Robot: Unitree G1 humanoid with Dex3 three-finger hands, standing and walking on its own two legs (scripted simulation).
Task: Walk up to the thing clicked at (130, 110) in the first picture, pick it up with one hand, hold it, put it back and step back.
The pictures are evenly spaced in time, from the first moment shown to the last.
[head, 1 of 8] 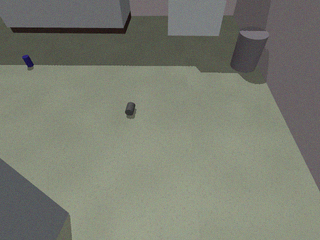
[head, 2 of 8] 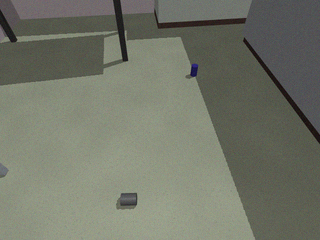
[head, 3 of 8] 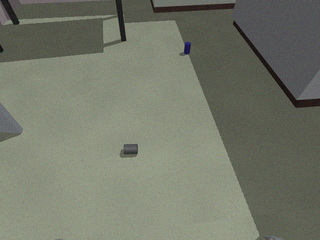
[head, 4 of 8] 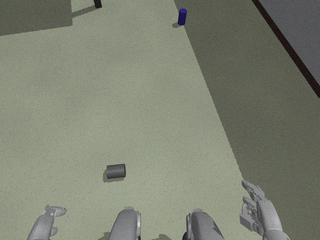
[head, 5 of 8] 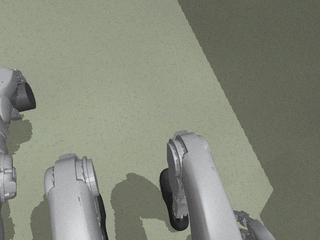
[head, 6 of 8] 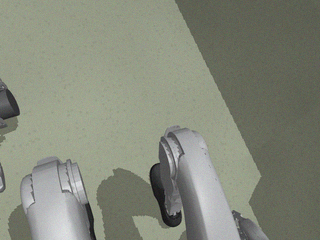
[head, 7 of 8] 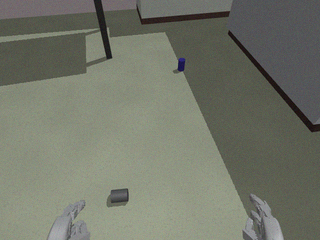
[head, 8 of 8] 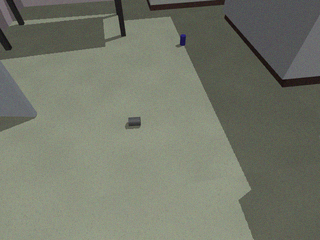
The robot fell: no
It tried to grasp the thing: yes
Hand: left
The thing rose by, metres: 0.69
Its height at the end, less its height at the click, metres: +0.00
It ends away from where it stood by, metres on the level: 0.04
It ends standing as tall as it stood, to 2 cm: yes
